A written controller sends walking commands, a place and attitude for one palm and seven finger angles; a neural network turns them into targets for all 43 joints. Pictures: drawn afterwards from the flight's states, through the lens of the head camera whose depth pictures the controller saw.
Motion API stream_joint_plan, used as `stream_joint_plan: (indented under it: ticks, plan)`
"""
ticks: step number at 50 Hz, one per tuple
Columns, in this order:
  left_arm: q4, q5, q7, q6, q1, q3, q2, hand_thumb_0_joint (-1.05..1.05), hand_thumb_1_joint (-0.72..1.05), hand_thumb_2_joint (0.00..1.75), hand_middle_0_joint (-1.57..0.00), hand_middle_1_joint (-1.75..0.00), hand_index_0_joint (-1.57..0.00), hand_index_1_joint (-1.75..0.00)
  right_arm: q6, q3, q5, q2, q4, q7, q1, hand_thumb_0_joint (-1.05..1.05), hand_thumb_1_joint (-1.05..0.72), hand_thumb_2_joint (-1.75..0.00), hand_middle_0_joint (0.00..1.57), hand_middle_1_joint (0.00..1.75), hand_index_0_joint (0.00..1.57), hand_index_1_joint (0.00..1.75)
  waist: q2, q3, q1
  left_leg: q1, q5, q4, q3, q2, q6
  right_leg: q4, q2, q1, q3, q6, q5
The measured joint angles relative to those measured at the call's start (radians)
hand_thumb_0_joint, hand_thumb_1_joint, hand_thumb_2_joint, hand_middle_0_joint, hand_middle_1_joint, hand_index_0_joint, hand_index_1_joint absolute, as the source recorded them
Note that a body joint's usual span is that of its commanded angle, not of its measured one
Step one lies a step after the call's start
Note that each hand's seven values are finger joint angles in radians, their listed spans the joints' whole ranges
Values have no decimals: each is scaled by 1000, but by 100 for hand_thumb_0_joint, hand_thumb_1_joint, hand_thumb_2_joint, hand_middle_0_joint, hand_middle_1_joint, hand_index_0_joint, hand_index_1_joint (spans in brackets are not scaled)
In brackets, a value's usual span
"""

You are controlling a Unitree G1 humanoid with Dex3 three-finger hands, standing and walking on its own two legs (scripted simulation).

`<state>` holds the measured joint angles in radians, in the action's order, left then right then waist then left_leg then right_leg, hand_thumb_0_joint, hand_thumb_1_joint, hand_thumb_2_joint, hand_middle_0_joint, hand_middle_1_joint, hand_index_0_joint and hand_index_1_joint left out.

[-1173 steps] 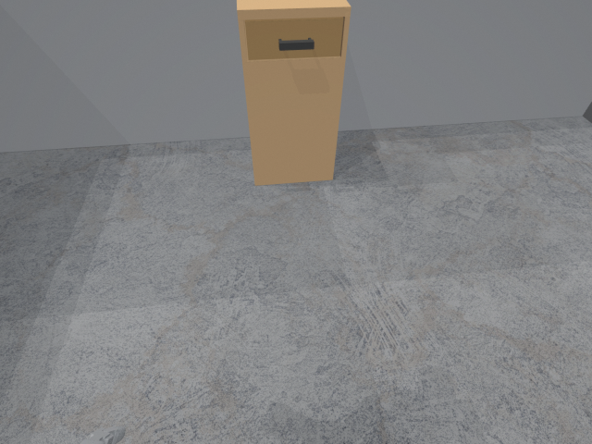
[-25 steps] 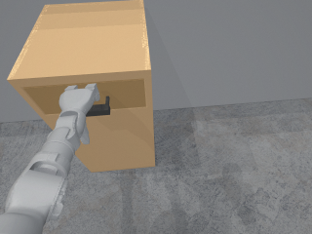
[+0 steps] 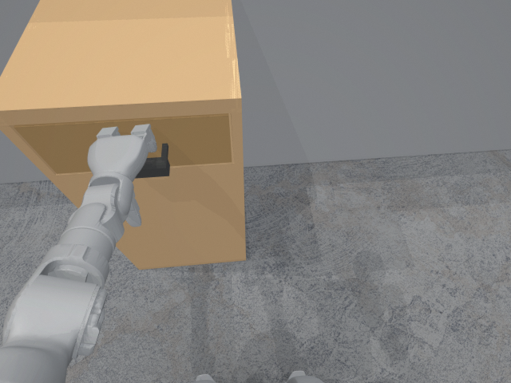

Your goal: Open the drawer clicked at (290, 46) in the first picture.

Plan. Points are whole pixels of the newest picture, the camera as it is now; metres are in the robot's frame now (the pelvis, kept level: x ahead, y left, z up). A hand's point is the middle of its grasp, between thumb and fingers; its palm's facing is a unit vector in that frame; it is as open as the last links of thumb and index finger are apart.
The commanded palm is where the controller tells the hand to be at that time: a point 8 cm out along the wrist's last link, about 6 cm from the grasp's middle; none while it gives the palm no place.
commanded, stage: lower the fingers behind the handle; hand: left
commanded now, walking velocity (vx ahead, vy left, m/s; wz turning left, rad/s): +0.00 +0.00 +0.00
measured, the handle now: (134, 159) +0.52 +0.20 -0.01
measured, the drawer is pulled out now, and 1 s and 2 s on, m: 0.00 0.00 0.01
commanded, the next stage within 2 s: close the thumb around the handle in 0.90 s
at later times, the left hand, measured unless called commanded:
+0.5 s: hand (131, 188) +0.46 +0.21 -0.03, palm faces -0.10 -0.05 -0.99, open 13.8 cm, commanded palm +0.45 +0.21 +0.02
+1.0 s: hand (130, 186) +0.47 +0.21 -0.03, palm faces -0.09 -0.04 -1.00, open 13.8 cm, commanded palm +0.45 +0.21 +0.02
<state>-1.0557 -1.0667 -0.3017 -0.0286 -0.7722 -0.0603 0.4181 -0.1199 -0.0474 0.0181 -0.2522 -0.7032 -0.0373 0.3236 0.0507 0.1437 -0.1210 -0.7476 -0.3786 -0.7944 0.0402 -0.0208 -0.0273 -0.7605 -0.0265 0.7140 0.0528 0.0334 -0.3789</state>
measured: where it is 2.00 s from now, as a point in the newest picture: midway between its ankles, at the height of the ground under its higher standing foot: outside the picture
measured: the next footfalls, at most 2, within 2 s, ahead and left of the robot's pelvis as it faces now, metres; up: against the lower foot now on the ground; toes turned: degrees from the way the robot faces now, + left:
none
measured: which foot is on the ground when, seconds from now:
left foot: down 0.00-1.00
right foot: down 0.00-1.00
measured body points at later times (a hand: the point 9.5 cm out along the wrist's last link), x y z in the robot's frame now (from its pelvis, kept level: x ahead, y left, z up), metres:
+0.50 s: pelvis -0.01 +0.01 -0.02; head +0.10 +0.00 +0.42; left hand +0.46 +0.21 +0.02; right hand +0.00 -0.26 -0.15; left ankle -0.01 +0.10 -0.70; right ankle -0.02 -0.10 -0.70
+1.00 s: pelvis -0.01 +0.01 -0.02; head +0.10 +0.01 +0.41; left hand +0.47 +0.21 +0.02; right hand -0.02 -0.25 -0.15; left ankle -0.01 +0.10 -0.70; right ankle -0.02 -0.10 -0.70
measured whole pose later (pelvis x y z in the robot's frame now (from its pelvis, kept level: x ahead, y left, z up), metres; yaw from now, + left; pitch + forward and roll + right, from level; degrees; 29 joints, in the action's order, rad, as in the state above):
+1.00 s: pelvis -0.01 +0.01 -0.02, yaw -1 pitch +24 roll -2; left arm -1.12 -1.08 -0.39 0.02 -0.83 -0.05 0.43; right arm -0.10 -0.04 0.03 -0.24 -0.72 -0.01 0.34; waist 0.06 0.16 -0.14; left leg -0.94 -0.42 -0.95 0.04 -0.03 -0.05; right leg -0.90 -0.03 0.90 0.05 0.02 -0.41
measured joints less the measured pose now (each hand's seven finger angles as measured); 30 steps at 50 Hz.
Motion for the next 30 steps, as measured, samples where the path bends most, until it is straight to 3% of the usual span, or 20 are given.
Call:
stream_joint_plan:
  ticks: [6,11,16,23,30]
  plan:
    - [25,-32,-56,-54,49,38,4,0,-49,30,-30,-120,-32,-120,4,-13,9,-9,2,11,22,1,-91,-90,20,30,20,30,3,14,11,-60,-22,-49,13,-7,-2,-51,-4,66,-13,-2,-17]
    - [31,-49,-122,-44,70,47,3,0,-49,30,-30,-120,-32,-120,10,-20,17,-1,-18,23,19,1,-91,-90,20,30,20,30,6,13,15,-112,-35,-92,7,-5,-4,-91,-1,115,-6,-3,-31]
    - [19,-45,-149,-12,34,42,2,0,-49,30,-30,-120,-32,-120,11,-19,23,11,-41,29,4,1,-91,-90,20,30,20,30,10,21,11,-146,-42,-121,-3,-4,-5,-113,1,141,4,-4,-39]
    - [-55,-25,-109,48,-11,18,-11,0,-49,30,-31,-120,-32,-120,9,-1,14,15,-29,30,-6,1,-91,-90,20,30,20,30,13,21,-5,-142,-40,-118,2,-5,-10,-106,-1,137,-1,-8,-31]
    - [-39,-34,-87,-8,-8,25,17,0,-49,30,-30,-120,-32,-120,15,7,14,10,-12,20,11,0,-91,-90,20,30,20,30,9,27,-6,-165,-49,-144,5,-6,-14,-132,-1,161,-5,-11,-39]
